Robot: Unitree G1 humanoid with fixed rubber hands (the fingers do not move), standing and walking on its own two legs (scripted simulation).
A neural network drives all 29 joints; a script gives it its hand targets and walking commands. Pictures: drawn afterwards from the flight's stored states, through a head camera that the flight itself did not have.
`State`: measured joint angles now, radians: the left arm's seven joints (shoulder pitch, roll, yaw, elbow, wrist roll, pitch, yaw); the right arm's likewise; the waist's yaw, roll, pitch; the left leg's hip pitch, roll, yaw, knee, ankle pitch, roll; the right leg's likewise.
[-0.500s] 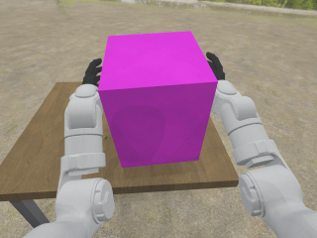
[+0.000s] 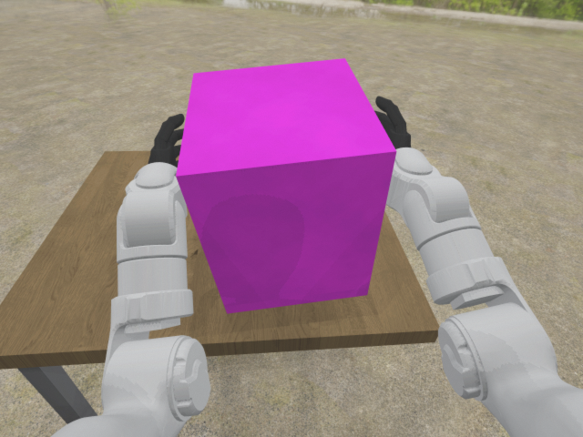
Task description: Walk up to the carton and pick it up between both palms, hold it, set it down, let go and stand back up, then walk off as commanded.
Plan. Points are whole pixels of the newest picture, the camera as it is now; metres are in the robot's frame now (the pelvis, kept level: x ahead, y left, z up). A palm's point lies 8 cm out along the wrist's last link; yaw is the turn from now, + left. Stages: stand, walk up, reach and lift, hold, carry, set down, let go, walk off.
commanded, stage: set down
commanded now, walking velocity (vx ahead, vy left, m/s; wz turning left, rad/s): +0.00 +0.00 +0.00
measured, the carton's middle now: (284, 189) +0.37 +0.00 +0.21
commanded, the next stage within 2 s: none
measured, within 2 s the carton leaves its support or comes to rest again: neither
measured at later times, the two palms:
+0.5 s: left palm (180, 176) +0.43 +0.15 +0.20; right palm (381, 180) +0.40 -0.14 +0.20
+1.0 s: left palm (191, 181) +0.44 +0.14 +0.18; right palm (386, 197) +0.39 -0.15 +0.17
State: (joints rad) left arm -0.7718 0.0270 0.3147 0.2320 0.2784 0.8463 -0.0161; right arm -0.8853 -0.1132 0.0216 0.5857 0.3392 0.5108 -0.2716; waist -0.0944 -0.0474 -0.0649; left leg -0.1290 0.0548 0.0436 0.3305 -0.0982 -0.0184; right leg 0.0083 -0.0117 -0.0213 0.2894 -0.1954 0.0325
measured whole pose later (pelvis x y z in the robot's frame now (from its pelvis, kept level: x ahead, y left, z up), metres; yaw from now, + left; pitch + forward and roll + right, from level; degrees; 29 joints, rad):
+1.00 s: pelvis +0.01 +0.00 +0.00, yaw +0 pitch -7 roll +0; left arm -0.89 0.08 0.36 0.66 0.33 0.37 -0.12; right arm -0.76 0.07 -0.22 0.72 0.05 0.06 -0.23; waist -0.09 -0.12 0.07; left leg -0.08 0.05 0.04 0.30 -0.10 -0.02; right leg 0.05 -0.02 -0.02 0.28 -0.21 0.03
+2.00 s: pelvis +0.03 +0.00 +0.00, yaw +0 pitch -4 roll +0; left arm -0.93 0.15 0.36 0.93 0.33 0.17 -0.17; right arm -0.73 0.20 -0.40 0.74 -0.17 -0.03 -0.24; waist -0.09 -0.14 0.10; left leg -0.12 0.04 0.04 0.30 -0.12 -0.02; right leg 0.01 -0.03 -0.02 0.28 -0.22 0.03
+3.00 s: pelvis +0.09 +0.04 +0.01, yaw +0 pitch +8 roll -3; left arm -0.94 0.13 0.36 1.05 0.33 0.05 -0.15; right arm -0.66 0.25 -0.54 0.84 -0.29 -0.25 -0.23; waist -0.09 -0.10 0.01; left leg -0.25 0.04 0.04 0.30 -0.18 0.00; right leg -0.13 -0.03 -0.04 0.28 -0.11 0.03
